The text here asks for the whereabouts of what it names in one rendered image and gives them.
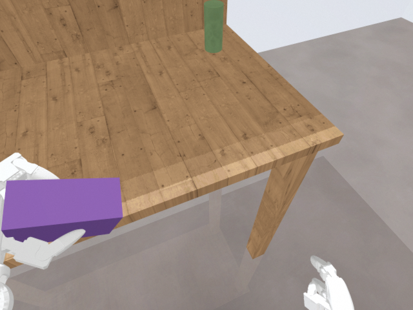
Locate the table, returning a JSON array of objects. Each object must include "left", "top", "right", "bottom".
[{"left": 0, "top": 0, "right": 344, "bottom": 269}]

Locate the robot right hand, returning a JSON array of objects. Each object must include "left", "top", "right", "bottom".
[{"left": 304, "top": 256, "right": 354, "bottom": 310}]

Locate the robot left hand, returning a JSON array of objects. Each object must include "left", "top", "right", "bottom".
[{"left": 0, "top": 152, "right": 86, "bottom": 269}]

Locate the robot left forearm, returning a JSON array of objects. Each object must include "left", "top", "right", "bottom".
[{"left": 0, "top": 263, "right": 14, "bottom": 310}]

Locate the sponge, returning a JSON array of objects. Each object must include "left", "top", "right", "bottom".
[{"left": 1, "top": 178, "right": 123, "bottom": 242}]

